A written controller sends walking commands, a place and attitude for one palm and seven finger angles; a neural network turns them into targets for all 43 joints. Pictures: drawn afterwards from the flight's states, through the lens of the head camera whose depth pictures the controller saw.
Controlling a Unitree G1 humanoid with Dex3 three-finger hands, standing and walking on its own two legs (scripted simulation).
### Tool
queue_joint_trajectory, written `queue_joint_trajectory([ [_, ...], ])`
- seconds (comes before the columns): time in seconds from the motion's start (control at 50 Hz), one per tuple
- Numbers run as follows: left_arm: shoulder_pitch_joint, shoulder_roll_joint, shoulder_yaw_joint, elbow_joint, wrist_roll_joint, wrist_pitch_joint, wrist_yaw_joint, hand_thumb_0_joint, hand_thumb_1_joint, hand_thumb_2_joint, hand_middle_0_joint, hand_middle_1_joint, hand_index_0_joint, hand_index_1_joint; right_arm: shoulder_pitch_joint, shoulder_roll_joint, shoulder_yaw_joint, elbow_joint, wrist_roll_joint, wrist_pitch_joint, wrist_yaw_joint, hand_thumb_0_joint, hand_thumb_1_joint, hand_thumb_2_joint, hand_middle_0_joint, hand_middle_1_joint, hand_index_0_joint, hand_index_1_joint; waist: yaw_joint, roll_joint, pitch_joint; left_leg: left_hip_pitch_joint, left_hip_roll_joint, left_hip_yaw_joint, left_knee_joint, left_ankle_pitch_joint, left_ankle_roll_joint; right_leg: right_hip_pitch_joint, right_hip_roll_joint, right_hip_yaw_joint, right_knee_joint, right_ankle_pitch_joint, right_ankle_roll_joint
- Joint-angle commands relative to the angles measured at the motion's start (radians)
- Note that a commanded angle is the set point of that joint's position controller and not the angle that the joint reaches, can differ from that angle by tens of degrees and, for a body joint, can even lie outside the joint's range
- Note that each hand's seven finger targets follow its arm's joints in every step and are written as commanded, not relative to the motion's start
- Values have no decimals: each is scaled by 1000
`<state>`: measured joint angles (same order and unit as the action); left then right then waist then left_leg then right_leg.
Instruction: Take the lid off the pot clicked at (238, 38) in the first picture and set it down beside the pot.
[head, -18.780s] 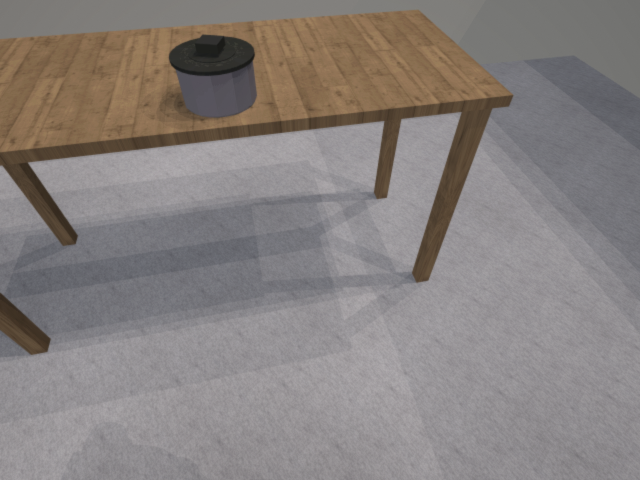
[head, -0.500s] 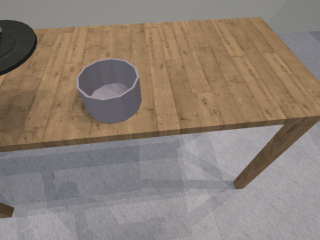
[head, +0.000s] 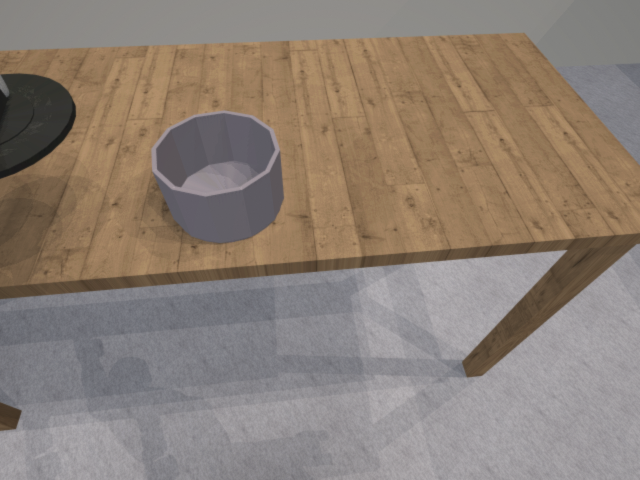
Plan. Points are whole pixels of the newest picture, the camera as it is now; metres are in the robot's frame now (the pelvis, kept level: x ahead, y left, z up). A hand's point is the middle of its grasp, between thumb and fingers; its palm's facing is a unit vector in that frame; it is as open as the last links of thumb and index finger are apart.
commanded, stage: lower the lid onto the table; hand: left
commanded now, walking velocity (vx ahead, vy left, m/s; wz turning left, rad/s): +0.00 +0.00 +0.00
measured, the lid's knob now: out of the picture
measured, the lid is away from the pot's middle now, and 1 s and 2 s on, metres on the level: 0.23 0.23 0.23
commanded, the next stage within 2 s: none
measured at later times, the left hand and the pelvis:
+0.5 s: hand out of the picture +0.46 +0.32 +0.21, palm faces -0.32 -0.23 -0.92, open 8.3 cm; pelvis -0.01 +0.00 +0.00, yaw -1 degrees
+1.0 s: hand (6, 153) +0.46 +0.33 +0.17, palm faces -0.39 -0.23 -0.89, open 8.3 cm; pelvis -0.01 +0.01 -0.01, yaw -1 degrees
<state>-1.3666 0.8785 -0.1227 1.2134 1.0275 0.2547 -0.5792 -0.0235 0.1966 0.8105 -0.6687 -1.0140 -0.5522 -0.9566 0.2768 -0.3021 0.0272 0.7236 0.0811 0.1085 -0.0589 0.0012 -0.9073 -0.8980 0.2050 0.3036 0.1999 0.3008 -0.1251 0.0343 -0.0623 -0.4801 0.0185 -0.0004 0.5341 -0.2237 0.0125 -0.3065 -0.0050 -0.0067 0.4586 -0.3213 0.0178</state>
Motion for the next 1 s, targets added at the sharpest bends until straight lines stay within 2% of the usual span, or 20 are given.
queue_joint_trajectory([
  [0.0, -581, 234, 14, -293, 7, -28, 58, 0, 599, 1009, -810, -1096, -751, -1075, 47, -167, -55, -74, 4, -37, -18, 0, -900, -900, 200, 300, 200, 300, 2, 166, -446, 482, -36, 6, 30, 513, 74, -64, 57, -41, -36, 365, -41],
  [0.02, -619, 265, 35, -302, 20, -27, 67, 0, 599, 1009, -810, -1096, -751, -1075, 57, -170, -60, -65, 0, -33, -15, 0, -900, -900, 200, 300, 200, 300, -5, 173, -471, 487, -34, -4, 31, 495, 71, -69, 58, -36, -37, 349, -34],
  [0.06, -592, 222, 5, -243, 19, -26, 64, 0, 599, 1009, -810, -1096, -751, -1075, 62, -168, -61, -59, 1, -34, -17, 0, -900, -900, 200, 300, 200, 300, -12, 139, -413, 451, -39, -2, 22, 419, 72, -89, 59, -42, -45, 316, -34],
  [0.12, -624, 285, 53, -306, 20, -41, 73, 0, 599, 1009, -810, -1096, -751, -1075, 58, -174, -61, -62, 0, -33, -19, 0, -900, -900, 200, 300, 200, 300, -3, 163, -488, 476, -34, 0, 31, 468, 70, -65, 56, -33, -30, 347, -34],
  [0.2, -544, 224, 24, -273, 1, -52, 67, 0, 599, 1009, -810, -1096, -751, -1075, 59, -167, -58, -72, 5, -36, -19, 0, -900, -900, 200, 300, 200, 300, 2, 141, -457, 472, -33, -2, 40, 531, 70, -81, 60, -46, -19, 366, -41],
  [0.3, -513, 261, 53, -240, 8, -67, 74, 0, 599, 1009, -810, -1096, -751, -1075, 61, -169, -57, -81, 4, -23, -18, 0, -900, -900, 200, 300, 200, 300, 6, 104, -446, 418, -39, 9, 35, 460, 72, -59, 59, -42, -12, 358, -41],
  [0.32, -556, 323, 97, -264, 23, -68, 84, 0, 599, 1009, -810, -1096, -751, -1075, 62, -175, -62, -76, 0, -15, -15, 0, -900, -900, 200, 300, 200, 300, 4, 123, -472, 421, -39, 6, 43, 452, 70, -54, 58, -31, -11, 361, -35],
  [0.4, -528, 230, 32, -284, -2, -80, 79, 0, 599, 1009, -810, -1096, -751, -1075, 62, -166, -61, -89, 7, -17, -17, 0, -900, -900, 200, 300, 200, 300, 3, 157, -466, 463, -32, 1, 49, 513, 70, -92, 62, -44, -7, 353, -42],
  [0.46, -505, 300, 92, -231, 18, -81, 89, 0, 599, 1009, -810, -1096, -751, -1075, 76, -172, -67, -83, 3, -8, -18, 0, -900, -900, 200, 300, 200, 300, -1, 111, -440, 409, -39, 0, 46, 407, 72, -85, 64, -37, -11, 324, -37],
  [0.5, -490, 252, 50, -261, -3, -91, 82, 0, 599, 1009, -810, -1096, -751, -1075, 62, -170, -61, -89, 10, -12, -23, 0, -900, -900, 200, 300, 200, 300, 2, 135, -438, 418, -35, 11, 43, 442, 72, -83, 59, -41, -5, 345, -43],
  [0.54, -484, 304, 90, -212, 15, -91, 93, 0, 599, 1009, -810, -1096, -751, -1075, 72, -173, -65, -81, 5, -5, -23, 0, -900, -900, 200, 300, 200, 300, -3, 112, -420, 392, -43, 5, 55, 397, 75, -94, 64, -37, -5, 328, -40],
  [0.6, -485, 217, 16, -227, -12, -97, 84, 0, 599, 1009, -810, -1096, -751, -1075, 69, -173, -60, -78, 10, -13, -29, 0, -900, -900, 200, 300, 200, 300, -8, 107, -400, 398, -36, 10, 39, 364, 76, -113, 64, -47, -8, 302, -43],
  [0.62, -512, 305, 77, -231, 7, -97, 96, 0, 599, 1009, -810, -1096, -751, -1075, 80, -181, -64, -70, 4, -8, -28, 0, -900, -900, 200, 300, 200, 300, -10, 116, -432, 393, -38, 8, 45, 322, 74, -102, 64, -33, -11, 289, -36],
  [0.66, -529, 276, 42, -203, 8, -102, 95, 0, 599, 1009, -810, -1096, -751, -1075, 76, -177, -60, -65, 9, -12, -35, 0, -900, -900, 200, 300, 200, 300, -22, 124, -397, 360, -43, 10, 40, 273, 74, -114, 62, -36, -13, 277, -40],
  [0.7, -518, 247, 23, -244, -14, -113, 89, 0, 599, 1009, -810, -1096, -751, -1075, 75, -175, -58, -66, 10, -24, -41, 0, -900, -900, 200, 300, 200, 300, -13, 128, -435, 401, -36, 14, 46, 336, 78, -108, 63, -41, -3, 304, -41],
  [0.72, -544, 327, 83, -249, 6, -112, 99, 0, 599, 1009, -810, -1096, -751, -1075, 88, -182, -63, -58, 3, -23, -40, 0, -900, -900, 200, 300, 200, 300, -13, 140, -476, 406, -36, 11, 58, 336, 77, -97, 63, -29, -1, 312, -34],
  [0.8, -489, 230, 11, -219, -17, -123, 88, 0, 599, 1009, -810, -1096, -751, -1075, 88, -175, -58, -57, 11, -33, -43, 0, -900, -900, 200, 300, 200, 300, -15, 155, -437, 414, -33, 9, 69, 404, 74, -136, 69, -45, 11, 326, -40],
  [0.82, -512, 288, 57, -216, -1, -120, 96, 0, 599, 1009, -810, -1096, -751, -1075, 95, -182, -64, -48, 4, -27, -40, 0, -900, -900, 200, 300, 200, 300, -17, 173, -449, 413, -29, 5, 76, 380, 70, -145, 69, -37, 11, 312, -35],
  [0.9, -489, 257, 35, -240, -16, -134, 93, 0, 599, 1009, -810, -1096, -751, -1075, 92, -177, -58, -56, 9, -33, -44, 0, -900, -900, 200, 300, 200, 300, -12, 179, -466, 426, -29, 5, 86, 442, 72, -149, 71, -45, 27, 335, -42],
  [0.98, -481, 312, 86, -218, -1, -138, 101, 0, 599, 1009, -810, -1096, -751, -1075, 113, -181, -66, -53, 3, -25, -41, 0, -900, -900, 200, 300, 200, 300, -16, 166, -468, 411, -30, -4, 101, 434, 70, -158, 74, -42, 32, 335, -35],
])
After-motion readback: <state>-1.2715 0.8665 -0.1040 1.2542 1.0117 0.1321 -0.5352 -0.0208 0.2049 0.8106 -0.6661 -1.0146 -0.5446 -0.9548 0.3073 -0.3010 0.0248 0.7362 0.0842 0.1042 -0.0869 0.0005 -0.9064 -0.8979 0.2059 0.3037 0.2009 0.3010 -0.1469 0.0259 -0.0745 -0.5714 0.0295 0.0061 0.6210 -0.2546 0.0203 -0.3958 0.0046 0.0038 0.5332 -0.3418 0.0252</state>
